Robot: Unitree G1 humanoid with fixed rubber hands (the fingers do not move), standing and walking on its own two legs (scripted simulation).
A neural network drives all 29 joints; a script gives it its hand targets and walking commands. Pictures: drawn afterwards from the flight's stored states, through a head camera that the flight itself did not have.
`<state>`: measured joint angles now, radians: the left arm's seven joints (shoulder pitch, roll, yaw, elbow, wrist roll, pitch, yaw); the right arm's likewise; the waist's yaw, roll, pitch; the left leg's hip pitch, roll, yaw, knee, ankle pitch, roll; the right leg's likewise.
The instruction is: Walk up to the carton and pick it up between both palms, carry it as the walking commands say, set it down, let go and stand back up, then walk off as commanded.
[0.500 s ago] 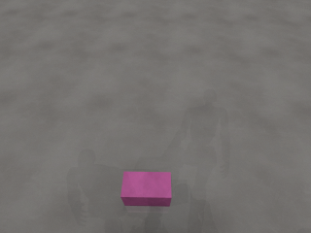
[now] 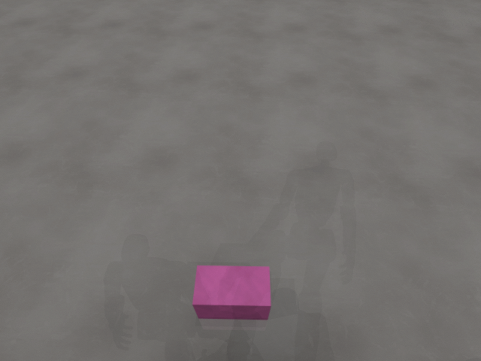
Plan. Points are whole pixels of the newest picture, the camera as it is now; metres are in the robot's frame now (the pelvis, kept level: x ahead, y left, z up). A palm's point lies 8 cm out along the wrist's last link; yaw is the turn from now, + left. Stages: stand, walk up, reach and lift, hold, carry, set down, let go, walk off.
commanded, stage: walk up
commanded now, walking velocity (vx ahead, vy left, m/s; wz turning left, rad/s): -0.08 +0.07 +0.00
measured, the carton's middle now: (233, 293) +0.45 +0.04 -0.69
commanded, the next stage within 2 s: stand in 0.04 s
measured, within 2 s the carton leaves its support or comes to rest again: neither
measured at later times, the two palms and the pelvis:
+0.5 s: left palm out of the picture +0.00 +0.22 -0.14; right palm out of the picture +0.02 -0.25 -0.15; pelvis +0.01 -0.02 +0.00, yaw +0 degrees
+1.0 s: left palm out of the picture +0.04 +0.23 -0.14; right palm out of the picture +0.04 -0.25 -0.15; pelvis +0.01 -0.02 -0.01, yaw -1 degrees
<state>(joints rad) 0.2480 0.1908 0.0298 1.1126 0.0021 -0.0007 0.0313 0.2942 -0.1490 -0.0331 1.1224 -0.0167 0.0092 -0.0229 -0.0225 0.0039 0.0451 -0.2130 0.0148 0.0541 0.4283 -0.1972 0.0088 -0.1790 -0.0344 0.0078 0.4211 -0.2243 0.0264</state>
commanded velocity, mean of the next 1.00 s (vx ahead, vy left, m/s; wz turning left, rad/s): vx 0.00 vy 0.00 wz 0.00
